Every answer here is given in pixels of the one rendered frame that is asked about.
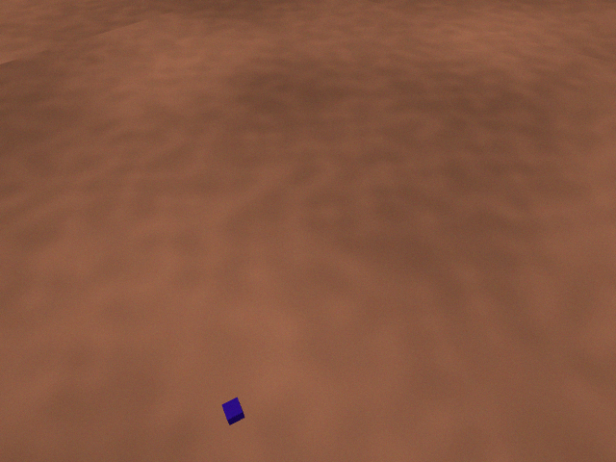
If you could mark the cube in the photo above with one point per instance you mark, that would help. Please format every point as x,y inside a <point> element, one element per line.
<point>233,410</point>

